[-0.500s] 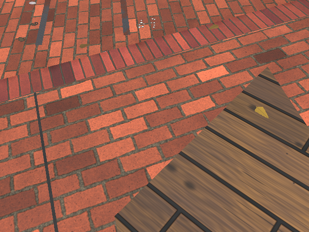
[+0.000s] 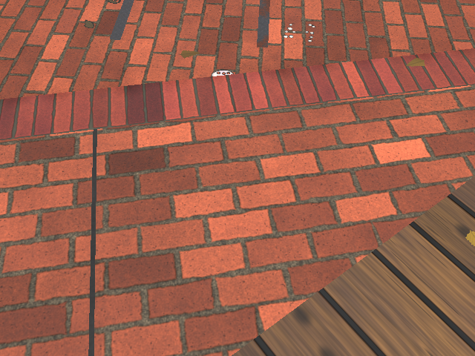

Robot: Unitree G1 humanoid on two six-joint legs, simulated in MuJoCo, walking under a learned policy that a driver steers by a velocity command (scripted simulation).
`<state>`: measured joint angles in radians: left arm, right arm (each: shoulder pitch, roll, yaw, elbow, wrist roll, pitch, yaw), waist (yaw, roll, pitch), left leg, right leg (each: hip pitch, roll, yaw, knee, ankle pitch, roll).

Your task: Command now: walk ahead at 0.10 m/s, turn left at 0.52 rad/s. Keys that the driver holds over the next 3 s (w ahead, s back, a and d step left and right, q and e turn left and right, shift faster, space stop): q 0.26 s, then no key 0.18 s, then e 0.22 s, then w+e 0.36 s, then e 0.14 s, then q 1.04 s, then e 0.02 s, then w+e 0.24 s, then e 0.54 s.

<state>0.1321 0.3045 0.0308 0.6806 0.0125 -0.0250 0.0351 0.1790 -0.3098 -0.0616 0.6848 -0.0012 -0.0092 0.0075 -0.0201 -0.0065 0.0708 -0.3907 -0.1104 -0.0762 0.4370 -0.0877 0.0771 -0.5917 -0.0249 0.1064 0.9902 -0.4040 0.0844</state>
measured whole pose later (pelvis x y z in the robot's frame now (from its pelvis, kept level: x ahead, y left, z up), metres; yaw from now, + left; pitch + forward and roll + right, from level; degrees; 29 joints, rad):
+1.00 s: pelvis +0.13 -0.09 -0.01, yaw +1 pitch +1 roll +1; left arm 0.27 0.31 0.07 0.73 -0.02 -0.04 -0.03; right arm 0.25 -0.32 -0.09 0.74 0.02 -0.04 0.00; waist 0.00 0.04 0.01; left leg -0.33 0.06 0.00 1.01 -0.48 -0.02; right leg -0.31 0.02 -0.04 0.64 -0.35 -0.08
